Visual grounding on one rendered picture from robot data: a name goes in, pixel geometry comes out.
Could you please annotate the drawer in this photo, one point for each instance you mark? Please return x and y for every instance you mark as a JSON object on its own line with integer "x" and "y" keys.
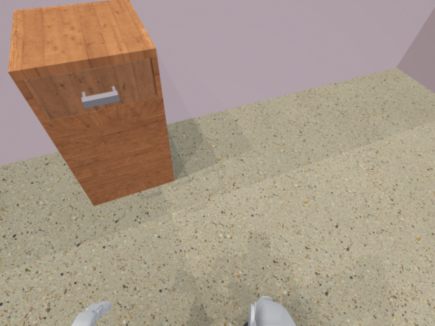
{"x": 60, "y": 95}

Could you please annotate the cabinet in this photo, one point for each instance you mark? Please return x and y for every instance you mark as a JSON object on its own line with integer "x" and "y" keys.
{"x": 116, "y": 151}

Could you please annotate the right robot thigh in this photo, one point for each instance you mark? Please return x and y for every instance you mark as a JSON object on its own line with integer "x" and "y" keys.
{"x": 268, "y": 313}

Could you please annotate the robot left hand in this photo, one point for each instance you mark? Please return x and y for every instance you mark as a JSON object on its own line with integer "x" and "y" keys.
{"x": 93, "y": 313}

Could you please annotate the handle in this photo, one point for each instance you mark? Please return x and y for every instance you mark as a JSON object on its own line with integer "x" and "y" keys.
{"x": 100, "y": 99}

